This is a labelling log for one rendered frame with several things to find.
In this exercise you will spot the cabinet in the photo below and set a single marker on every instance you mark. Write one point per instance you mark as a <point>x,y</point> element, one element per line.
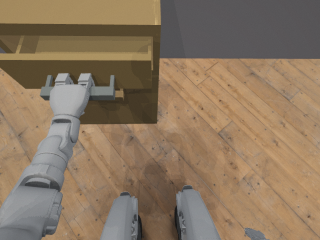
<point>117,18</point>

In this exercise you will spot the robot right hand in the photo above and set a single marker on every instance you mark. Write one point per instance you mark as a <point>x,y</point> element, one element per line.
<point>254,234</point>

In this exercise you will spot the robot left hand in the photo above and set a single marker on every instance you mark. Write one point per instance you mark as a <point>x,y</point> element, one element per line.
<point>67,98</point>

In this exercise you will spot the right robot thigh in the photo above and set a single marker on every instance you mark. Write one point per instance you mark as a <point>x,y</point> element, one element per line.
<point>198,221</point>

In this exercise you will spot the robot thigh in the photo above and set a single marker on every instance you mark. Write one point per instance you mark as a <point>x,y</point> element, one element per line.
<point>118,225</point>
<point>198,221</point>

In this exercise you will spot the left robot thigh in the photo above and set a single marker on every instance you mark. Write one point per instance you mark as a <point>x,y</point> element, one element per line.
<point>118,225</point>

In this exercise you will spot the left robot upper arm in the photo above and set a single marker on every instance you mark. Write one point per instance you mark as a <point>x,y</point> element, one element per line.
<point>31,213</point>

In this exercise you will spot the drawer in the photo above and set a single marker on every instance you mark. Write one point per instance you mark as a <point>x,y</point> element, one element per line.
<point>128,58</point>

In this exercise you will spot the handle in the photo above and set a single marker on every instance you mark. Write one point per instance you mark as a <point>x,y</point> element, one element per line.
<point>119,96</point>
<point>96,92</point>

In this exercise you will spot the robot left forearm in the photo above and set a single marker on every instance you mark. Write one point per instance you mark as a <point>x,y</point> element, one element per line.
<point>51,159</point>

